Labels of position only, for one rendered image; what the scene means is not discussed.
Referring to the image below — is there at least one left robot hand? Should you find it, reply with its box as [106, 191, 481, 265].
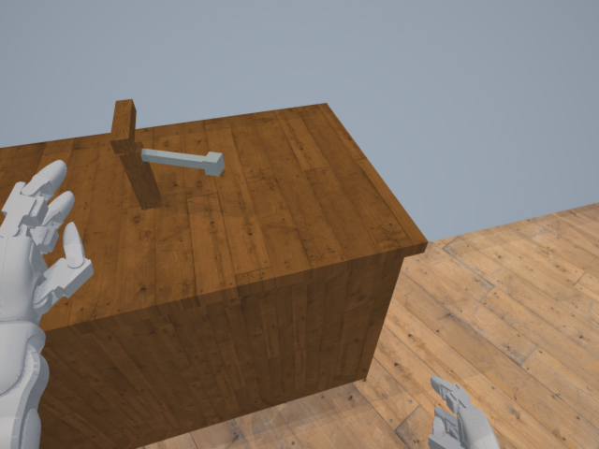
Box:
[0, 160, 94, 326]

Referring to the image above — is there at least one right robot hand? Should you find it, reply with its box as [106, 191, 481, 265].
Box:
[428, 376, 501, 449]

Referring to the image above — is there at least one counter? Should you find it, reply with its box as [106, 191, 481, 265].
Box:
[0, 99, 428, 449]

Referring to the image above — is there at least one tap lever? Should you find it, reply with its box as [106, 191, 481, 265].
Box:
[140, 149, 225, 177]

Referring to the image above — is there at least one left robot forearm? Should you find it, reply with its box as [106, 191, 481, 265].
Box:
[0, 321, 50, 449]

